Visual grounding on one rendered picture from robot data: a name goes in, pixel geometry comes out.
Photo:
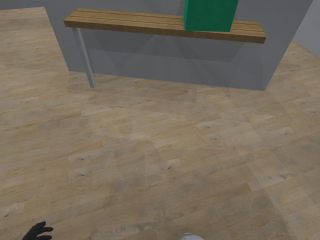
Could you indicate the carton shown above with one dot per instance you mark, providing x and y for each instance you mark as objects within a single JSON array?
[{"x": 209, "y": 15}]

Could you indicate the table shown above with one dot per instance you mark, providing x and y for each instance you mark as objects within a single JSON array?
[{"x": 151, "y": 23}]

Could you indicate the robot left hand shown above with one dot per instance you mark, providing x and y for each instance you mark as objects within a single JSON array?
[{"x": 38, "y": 229}]

